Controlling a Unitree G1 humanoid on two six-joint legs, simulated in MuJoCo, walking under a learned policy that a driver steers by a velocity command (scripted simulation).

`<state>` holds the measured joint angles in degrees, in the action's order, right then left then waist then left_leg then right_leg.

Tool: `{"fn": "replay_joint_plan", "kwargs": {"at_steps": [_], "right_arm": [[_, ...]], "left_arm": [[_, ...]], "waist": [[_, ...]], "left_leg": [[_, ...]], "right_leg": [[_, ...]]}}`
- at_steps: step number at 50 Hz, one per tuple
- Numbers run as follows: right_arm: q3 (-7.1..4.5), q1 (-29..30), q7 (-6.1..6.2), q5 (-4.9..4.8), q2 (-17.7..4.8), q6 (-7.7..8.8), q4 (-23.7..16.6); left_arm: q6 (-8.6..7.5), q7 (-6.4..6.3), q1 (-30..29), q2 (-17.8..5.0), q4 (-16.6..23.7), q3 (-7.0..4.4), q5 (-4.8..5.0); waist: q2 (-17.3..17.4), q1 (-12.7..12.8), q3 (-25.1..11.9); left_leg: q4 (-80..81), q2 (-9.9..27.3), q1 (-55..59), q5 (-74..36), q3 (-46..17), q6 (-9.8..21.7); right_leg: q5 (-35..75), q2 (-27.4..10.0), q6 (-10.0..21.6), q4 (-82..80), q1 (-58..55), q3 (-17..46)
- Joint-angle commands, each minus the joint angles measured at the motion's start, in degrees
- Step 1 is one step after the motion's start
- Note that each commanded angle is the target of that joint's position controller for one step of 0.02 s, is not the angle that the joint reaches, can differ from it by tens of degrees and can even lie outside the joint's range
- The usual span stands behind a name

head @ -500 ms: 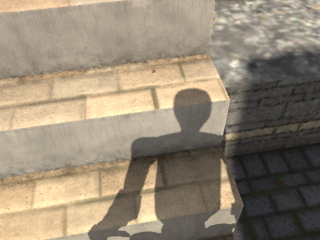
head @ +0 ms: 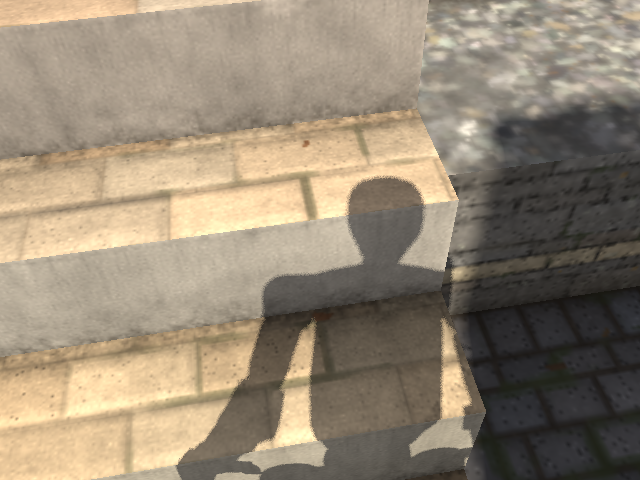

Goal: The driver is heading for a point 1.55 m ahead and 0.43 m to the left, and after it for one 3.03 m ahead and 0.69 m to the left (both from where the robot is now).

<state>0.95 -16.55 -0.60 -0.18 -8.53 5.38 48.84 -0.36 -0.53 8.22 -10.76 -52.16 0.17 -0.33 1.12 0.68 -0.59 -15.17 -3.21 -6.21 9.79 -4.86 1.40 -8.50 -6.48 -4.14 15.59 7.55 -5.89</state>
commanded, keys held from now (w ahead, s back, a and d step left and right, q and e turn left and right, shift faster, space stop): w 0.02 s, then no key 0.66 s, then w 0.32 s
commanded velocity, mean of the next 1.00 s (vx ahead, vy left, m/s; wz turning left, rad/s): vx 0.20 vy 0.00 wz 0.00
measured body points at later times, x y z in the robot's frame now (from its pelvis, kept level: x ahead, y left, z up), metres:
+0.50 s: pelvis +0.00 +0.00 -0.01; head +0.00 -0.01 +0.44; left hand +0.05 +0.24 -0.15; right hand +0.01 -0.23 -0.15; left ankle -0.02 +0.11 -0.75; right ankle -0.01 -0.16 -0.75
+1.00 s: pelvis +0.00 -0.01 +0.00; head +0.01 -0.01 +0.45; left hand +0.05 +0.23 -0.15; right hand -0.02 -0.22 -0.16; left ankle -0.02 +0.11 -0.75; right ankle -0.01 -0.16 -0.75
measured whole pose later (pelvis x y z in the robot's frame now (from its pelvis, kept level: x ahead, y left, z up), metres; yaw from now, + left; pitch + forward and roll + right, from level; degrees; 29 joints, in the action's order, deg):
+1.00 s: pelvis +0.00 -0.01 +0.00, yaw +0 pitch +1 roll +0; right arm -0.4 -25.6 1.2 0.3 -7.9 4.0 54.6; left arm 1.4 -1.2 13.2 -9.5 -56.2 -0.7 0.0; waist 0.9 0.9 -0.8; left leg -17.8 -2.7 -7.5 11.1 -4.6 0.9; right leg -10.1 -6.2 -3.7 18.4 8.8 -5.6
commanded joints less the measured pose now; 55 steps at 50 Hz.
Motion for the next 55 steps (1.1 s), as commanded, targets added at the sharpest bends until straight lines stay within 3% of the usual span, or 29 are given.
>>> {"fn": "replay_joint_plan", "kwargs": {"at_steps": [1,17,29,30,34,35,37,39,45,54,55], "right_arm": [[-0.65,-1.65,0.03,-0.02,-3.42,0.63,-2.6],[-1.88,-8.16,0.13,0.2,-2.59,-0.45,0.73],[-1.98,-12.3,0.4,0.38,-1.95,-1.04,2.57],[-3.05,-11.85,-0.68,0.6,-6.28,-2.06,3.03],[-2.37,-12.42,-1.18,0.57,-3.73,-3.1,3.98],[-1.11,-13.01,-0.21,0.89,0.7,-2.27,4.04],[-0.71,-12.02,0.91,1.21,0.12,-1.54,3.57],[-0.91,-11.48,1.23,1.1,-1.62,-1.14,2.8],[-0.51,-11.76,0.9,0.56,0.39,-0.28,2.96],[-0.38,-10.66,0.93,0.15,0.56,0.38,2.34],[-0.39,-9.18,0.94,0.36,0.86,0.47,1.94]], "left_arm": [[-0.67,-0.13,-1.45,-5.74,3.16,-1.17,0.0],[0.95,0.05,3.16,-5.79,-0.77,-2.13,0.06],[2.25,-0.02,5.62,-5.41,-2.67,-2.49,0.1],[2.82,-0.28,9.81,-9.37,-5.04,-4.07,1.81],[3.81,-0.54,10.05,-7.47,-5.77,-4.42,1.26],[3.44,0.14,5.86,-2.92,-3.34,-2.49,-1.24],[3.01,0.0,5.34,-3.92,-3.14,-2.48,-0.6],[2.47,-0.3,5.91,-4.93,-3.1,-2.29,-0.21],[1.52,-0.74,5.71,-4.78,-2.17,-1.97,0.19],[0.77,-0.98,3.84,-4.01,-0.56,-1.78,0.39],[0.68,-1.05,2.48,-3.82,0.0,-1.79,0.11]], "waist": [[-0.46,-0.01,-1.27],[0.07,0.1,1.26],[0.02,0.45,2.75],[-2.85,1.27,2.8],[-0.28,0.73,4.28],[2.29,-0.28,4.51],[1.74,0.43,4.45],[0.73,0.49,4.22],[0.06,0.47,2.97],[0.67,0.5,1.16],[0.72,0.57,2.39]], "left_leg": [[1.7,6.19,-2.11,-13.9,-3.42,0.3],[-2.06,5.45,-4.74,-11.86,-2.11,-0.4],[-2.2,5.0,-7.1,-6.86,-2.23,-0.59],[-3.44,4.71,-8.07,-6.93,-3.68,0.33],[-3.28,4.39,-9.71,-3.66,-3.24,0.35],[-0.76,4.05,-9.3,-0.34,-1.87,-0.13],[0.72,4.32,-8.81,2.61,-2.98,-0.14],[1.46,4.42,-8.21,2.85,-3.29,0.23],[1.56,4.56,-6.27,-2.35,-2.99,0.64],[0.89,5.33,-4.31,-11.25,-3.1,0.46],[-0.38,5.67,-4.75,-14.04,-3.14,0.83]], "right_leg": [[5.08,-2.4,1.05,-1.39,-2.83,2.2],[4.54,-1.96,0.79,3.55,-1.02,1.72],[1.82,-1.74,1.0,4.31,-0.04,1.92],[0.38,-1.49,0.38,4.79,-1.43,3.32],[-1.8,-1.35,0.56,4.24,-0.08,3.55],[-2.21,-1.73,1.32,3.05,1.84,2.05],[-3.45,-0.64,1.58,1.84,1.89,1.81],[-3.29,-0.41,1.79,1.16,1.65,1.82],[-1.37,-0.95,2.33,0.02,0.51,2.0],[3.39,-1.39,2.33,-0.15,-1.92,1.88],[4.99,-1.59,2.46,0.47,-1.4,1.9]]}}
